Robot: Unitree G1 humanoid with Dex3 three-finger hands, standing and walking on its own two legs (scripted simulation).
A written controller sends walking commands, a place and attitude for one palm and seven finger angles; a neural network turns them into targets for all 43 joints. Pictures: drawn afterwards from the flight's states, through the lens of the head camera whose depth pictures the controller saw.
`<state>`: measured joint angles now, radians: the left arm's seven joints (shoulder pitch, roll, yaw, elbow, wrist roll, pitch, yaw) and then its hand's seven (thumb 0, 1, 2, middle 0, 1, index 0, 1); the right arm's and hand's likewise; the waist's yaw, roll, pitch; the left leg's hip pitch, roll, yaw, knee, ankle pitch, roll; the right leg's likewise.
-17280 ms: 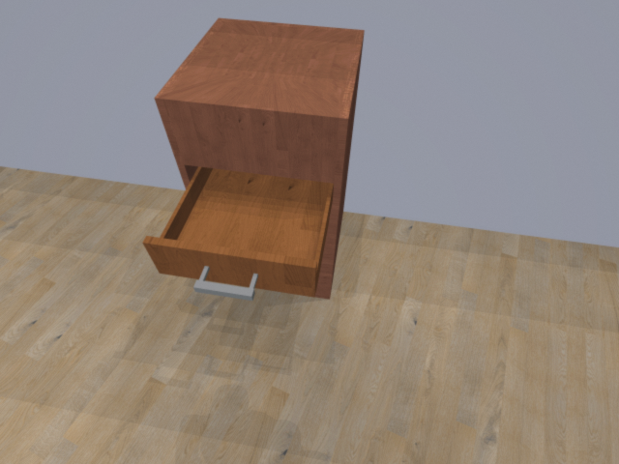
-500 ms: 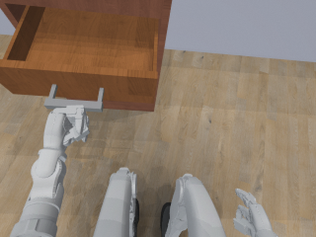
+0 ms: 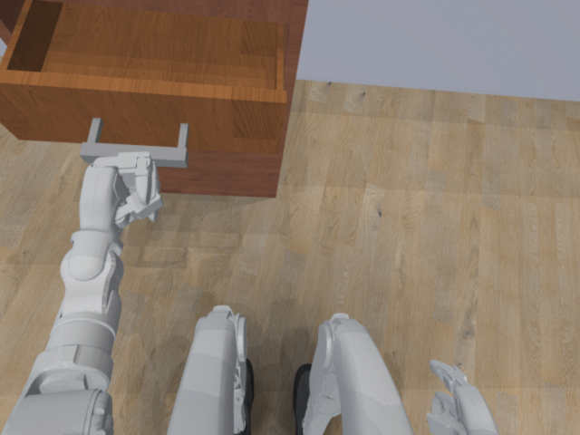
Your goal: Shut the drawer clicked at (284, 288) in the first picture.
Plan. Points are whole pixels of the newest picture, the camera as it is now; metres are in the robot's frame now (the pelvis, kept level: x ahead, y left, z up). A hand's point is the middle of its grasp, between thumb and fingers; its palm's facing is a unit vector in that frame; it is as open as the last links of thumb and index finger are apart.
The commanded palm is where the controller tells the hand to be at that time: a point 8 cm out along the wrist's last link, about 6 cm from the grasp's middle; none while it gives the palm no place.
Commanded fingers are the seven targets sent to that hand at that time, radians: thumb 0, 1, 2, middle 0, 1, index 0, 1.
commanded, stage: push the drawer shut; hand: left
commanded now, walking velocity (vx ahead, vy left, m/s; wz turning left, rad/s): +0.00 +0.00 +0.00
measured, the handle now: (138, 142) +0.48 +0.23 -0.01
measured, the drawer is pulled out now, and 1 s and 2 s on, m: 0.13 0.01 0.00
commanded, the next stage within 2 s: pull the fist back off the drawer in 1.36 s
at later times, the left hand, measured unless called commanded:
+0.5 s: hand (158, 152) +0.48 +0.21 -0.01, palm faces +0.04 -1.00 -0.07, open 2.8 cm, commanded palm +0.49 +0.23 +0.00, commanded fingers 0.00 0.90 0.90 -1.40 -1.60 -1.40 -1.60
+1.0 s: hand (162, 114) +0.54 +0.21 -0.01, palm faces +0.05 -1.00 -0.06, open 2.8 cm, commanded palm +0.56 +0.21 +0.00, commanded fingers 0.00 0.90 0.90 -1.40 -1.60 -1.40 -1.60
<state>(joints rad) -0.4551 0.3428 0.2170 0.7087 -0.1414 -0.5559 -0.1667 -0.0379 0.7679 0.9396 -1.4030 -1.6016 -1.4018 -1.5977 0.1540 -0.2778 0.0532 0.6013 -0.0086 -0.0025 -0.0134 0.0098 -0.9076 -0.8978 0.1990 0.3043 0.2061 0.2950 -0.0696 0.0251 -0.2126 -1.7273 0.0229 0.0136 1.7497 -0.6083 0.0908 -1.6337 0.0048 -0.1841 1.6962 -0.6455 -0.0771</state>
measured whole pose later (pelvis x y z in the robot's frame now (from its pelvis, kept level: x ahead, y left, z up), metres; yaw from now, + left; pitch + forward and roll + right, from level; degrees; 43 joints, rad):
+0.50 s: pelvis +0.00 +0.00 -0.01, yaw -1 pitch +35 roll -7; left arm -0.72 0.45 0.33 0.96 -0.10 -0.57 -0.21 -0.05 0.72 0.91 -1.40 -1.60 -1.40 -1.60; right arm 0.20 -0.28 0.07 0.61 -0.03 0.07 -0.01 0.01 -0.91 -0.90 0.20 0.30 0.21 0.29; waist -0.13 0.03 -0.19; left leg -1.78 0.04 0.00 1.77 -0.61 0.09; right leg -1.68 0.02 -0.20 1.71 -0.64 -0.09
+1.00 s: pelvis +0.00 +0.00 -0.02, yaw -3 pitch +37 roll -9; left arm -0.97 0.59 0.39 1.11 -0.04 -0.50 -0.20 -0.06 0.69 0.89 -1.40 -1.60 -1.40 -1.60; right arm 0.22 -0.27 0.10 0.60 -0.05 0.11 0.00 0.01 -0.91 -0.90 0.20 0.30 0.21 0.30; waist -0.20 0.03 -0.16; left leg -1.86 0.05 -0.01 1.81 -0.61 0.09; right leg -1.76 0.03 -0.21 1.73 -0.63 -0.08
